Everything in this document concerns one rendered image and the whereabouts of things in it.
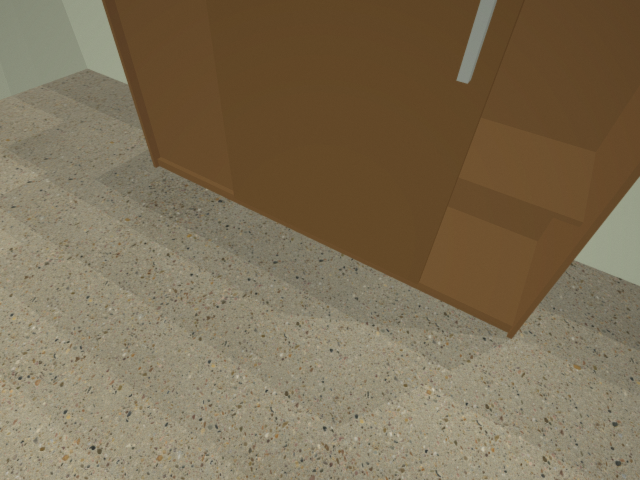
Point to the handle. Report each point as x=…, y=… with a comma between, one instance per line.
x=476, y=39

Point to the wardrobe door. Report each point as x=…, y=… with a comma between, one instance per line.
x=171, y=49
x=344, y=118

